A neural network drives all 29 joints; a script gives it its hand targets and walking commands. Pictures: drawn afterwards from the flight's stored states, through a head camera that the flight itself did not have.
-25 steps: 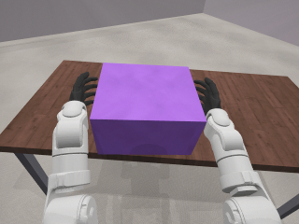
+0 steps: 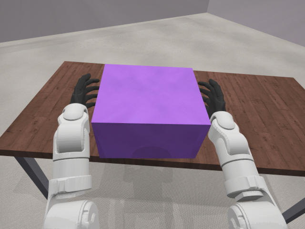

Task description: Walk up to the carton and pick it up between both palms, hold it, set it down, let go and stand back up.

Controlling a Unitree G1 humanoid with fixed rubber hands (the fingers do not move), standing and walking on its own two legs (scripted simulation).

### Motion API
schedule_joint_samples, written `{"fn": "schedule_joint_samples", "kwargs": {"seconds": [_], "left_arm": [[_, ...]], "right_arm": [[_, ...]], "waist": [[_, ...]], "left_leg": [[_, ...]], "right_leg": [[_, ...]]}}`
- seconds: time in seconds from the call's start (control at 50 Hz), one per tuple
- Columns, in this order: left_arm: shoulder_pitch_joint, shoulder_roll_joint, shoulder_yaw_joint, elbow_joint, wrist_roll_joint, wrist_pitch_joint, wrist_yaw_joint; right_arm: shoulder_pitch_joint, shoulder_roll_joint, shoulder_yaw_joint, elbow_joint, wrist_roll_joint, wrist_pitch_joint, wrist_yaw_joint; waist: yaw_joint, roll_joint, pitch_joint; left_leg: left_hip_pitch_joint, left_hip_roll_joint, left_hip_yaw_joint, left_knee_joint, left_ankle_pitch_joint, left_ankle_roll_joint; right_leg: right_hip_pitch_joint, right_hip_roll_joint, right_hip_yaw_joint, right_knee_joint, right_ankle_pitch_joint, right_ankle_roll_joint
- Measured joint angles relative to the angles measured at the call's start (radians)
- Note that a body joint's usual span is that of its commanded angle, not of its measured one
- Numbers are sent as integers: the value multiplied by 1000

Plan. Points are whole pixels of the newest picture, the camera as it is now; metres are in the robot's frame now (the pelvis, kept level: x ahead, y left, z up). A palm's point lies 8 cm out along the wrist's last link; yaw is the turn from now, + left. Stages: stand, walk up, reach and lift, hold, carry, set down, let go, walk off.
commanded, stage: hold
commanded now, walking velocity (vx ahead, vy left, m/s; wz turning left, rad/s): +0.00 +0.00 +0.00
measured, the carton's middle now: (148, 110) +0.39 +0.01 +0.14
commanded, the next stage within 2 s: set down in 0.04 s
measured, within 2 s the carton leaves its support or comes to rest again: neither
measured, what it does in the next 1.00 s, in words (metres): stands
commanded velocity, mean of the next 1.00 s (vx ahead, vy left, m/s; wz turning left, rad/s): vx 0.00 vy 0.00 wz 0.00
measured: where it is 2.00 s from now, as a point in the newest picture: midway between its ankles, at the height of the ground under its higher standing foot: outside the picture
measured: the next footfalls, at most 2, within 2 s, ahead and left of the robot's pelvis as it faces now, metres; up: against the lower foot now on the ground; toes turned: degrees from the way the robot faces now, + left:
none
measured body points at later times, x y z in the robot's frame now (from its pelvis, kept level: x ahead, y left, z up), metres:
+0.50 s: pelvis +0.01 +0.00 +0.00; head -0.02 +0.02 +0.45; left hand +0.39 +0.17 +0.16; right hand +0.38 -0.17 +0.14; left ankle +0.04 +0.09 -0.75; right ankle +0.02 -0.10 -0.75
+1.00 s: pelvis +0.03 -0.01 +0.00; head +0.01 +0.01 +0.45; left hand +0.42 +0.16 +0.13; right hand +0.40 -0.18 +0.12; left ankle +0.04 +0.09 -0.75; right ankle +0.02 -0.10 -0.75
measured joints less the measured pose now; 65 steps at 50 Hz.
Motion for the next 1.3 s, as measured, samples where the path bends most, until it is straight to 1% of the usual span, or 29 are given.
{"fn": "schedule_joint_samples", "kwargs": {"seconds": [0.12, 0.2, 0.32, 0.46, 0.52, 0.62, 0.74, 0.86, 0.96, 1.06, 1.3], "left_arm": [[-7, 2, 0, 23, 4, -1, -4], [-18, 1, 1, 55, 7, -26, -7], [-31, -12, 4, 100, 20, -117, -9], [-22, -33, 16, 158, 45, -222, -16], [0, -33, 3, 168, 35, -252, -9], [40, -24, -35, 178, 0, -300, 18], [52, -11, -57, 205, -30, -336, 40], [22, -9, -42, 248, -24, -349, 39], [-8, -16, -15, 299, -5, -361, 28], [-30, -20, 2, 360, 1, -395, 26], [-104, -15, 26, 560, -5, -506, 44]], "right_arm": [[4, 9, -12, 7, -24, 5, 4], [12, 25, -38, 18, -50, -16, 12], [24, 38, -74, 42, -99, -109, 28], [43, 51, -105, 108, -155, -226, 43], [65, 53, -105, 123, -158, -266, 43], [101, 42, -82, 127, -137, -314, 34], [106, 24, -55, 128, -108, -328, 21], [75, 18, -59, 160, -111, -326, 18], [49, 25, -85, 206, -134, -335, 25], [37, 39, -127, 250, -167, -364, 37], [-7, 58, -252, 365, -258, -437, 69]], "waist": [[-5, -2, -5], [-4, -5, -12], [4, -5, -13], [18, -8, 10], [23, -8, 17], [26, -4, 16], [22, -2, -2], [19, -7, -13], [23, -7, -11], [32, -3, -13], [57, 10, -36]], "left_leg": [[-4, -1, -4, 7, -3, 1], [-9, -2, -6, 12, -7, 0], [-2, -4, -6, 9, -11, -1], [25, -6, -8, -9, -13, -3], [22, -6, -12, -9, -16, -6], [-3, -2, -21, 2, -24, -12], [-30, 2, -26, 11, -32, -17], [-31, 5, -25, 5, -32, -19], [-23, 5, -21, -2, -30, -19], [-30, 4, -20, -5, -27, -19], [-73, 4, -14, -10, -20, -18]], "right_leg": [[-3, -1, -4, 9, -6, 0], [-11, -3, -6, 19, -13, -1], [-6, -4, -6, 24, -22, -1], [15, -6, -7, 18, -31, -3], [15, -5, -11, 15, -34, -5], [1, -1, -20, 10, -37, -7], [-21, 4, -25, 9, -40, -10], [-26, 6, -23, 8, -42, -13], [-22, 6, -19, 8, -43, -13], [-30, 6, -18, 6, -41, -13], [-74, 5, -13, 0, -30, -11]]}}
